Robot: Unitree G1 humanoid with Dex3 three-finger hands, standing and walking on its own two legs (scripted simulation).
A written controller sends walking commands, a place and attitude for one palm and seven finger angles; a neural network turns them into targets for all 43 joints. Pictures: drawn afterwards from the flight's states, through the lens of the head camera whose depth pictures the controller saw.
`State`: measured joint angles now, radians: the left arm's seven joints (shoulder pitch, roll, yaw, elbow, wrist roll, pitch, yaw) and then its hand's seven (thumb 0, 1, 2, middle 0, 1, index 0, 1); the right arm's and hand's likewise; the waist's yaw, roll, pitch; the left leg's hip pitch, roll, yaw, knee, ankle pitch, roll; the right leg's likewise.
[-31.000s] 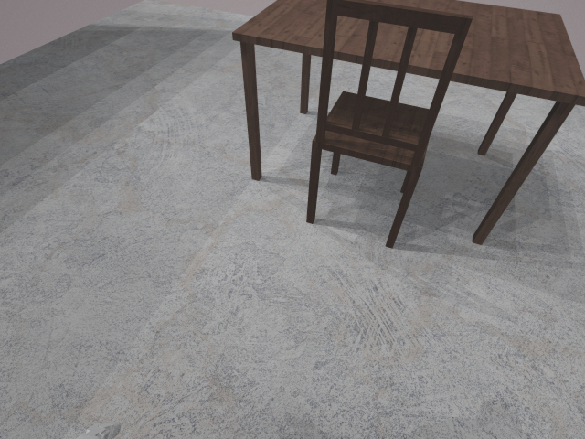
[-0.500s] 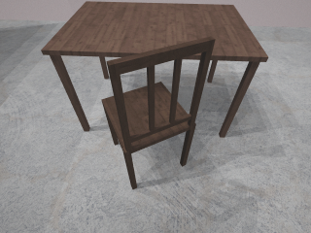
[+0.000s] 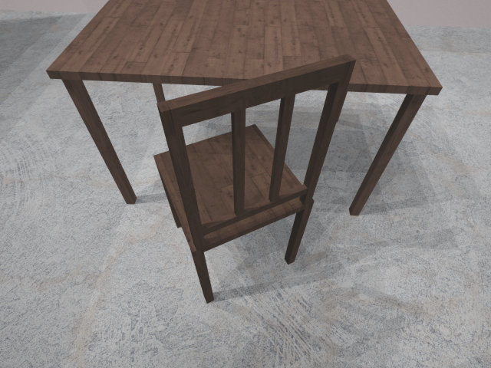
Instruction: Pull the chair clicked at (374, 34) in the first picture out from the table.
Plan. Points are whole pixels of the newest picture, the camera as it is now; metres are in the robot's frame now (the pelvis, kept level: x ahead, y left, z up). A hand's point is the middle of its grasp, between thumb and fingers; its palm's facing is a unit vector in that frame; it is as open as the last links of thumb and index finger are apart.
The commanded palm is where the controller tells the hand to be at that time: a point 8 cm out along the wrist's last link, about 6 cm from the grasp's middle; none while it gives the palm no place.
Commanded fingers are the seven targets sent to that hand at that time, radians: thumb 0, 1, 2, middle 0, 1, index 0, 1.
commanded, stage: come to a stop and stand still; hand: left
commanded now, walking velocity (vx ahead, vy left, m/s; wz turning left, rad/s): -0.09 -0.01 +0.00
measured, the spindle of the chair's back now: (238, 170) +0.52 +0.05 -0.04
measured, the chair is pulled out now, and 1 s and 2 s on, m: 0.21 0.21 0.21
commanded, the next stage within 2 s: look again from close up in 1.36 s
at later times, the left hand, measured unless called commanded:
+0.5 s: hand out of the picture +0.02 +0.15 -0.15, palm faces +0.05 -0.97 -0.22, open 7.3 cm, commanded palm none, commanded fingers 0.00 0.90 0.90 -0.20 -0.30 -0.20 -0.30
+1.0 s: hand out of the picture +0.01 +0.20 -0.17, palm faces +0.03 -0.98 -0.19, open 7.4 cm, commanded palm none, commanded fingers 0.00 0.90 0.90 -0.20 -0.30 -0.20 -0.30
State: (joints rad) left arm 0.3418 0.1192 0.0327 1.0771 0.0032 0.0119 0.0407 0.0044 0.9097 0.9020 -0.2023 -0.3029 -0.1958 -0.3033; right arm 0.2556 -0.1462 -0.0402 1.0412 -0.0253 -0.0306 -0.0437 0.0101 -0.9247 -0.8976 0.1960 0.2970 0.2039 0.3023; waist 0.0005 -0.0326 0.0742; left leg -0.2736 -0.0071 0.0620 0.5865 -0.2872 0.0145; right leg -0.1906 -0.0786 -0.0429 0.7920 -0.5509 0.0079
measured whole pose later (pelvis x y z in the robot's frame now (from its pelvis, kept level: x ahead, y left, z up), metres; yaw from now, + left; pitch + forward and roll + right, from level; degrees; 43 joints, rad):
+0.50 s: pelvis +0.02 -0.02 +0.02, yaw +1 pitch -1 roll +1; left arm 0.28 0.14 0.01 1.07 0.00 -0.01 0.04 0.01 0.93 0.90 -0.20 -0.30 -0.20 -0.30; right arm 0.28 -0.15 -0.01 1.11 -0.01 0.00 -0.04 0.00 -0.92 -0.90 0.20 0.30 0.20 0.30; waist -0.01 0.02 0.07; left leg -0.17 0.04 0.03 0.41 -0.23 -0.03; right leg -0.08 0.00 -0.07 0.40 -0.31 -0.03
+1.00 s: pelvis -0.02 +0.02 +0.01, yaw +0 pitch -2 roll -1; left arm 0.29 0.17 0.00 1.02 0.02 0.00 0.04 0.01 0.91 0.90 -0.20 -0.30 -0.20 -0.30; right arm 0.23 -0.16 -0.02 1.02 -0.01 0.00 -0.02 0.01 -0.92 -0.90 0.20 0.30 0.20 0.30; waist 0.01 -0.02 0.01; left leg -0.27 0.02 0.05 0.56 -0.26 0.02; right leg -0.17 -0.03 -0.04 0.52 -0.32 0.02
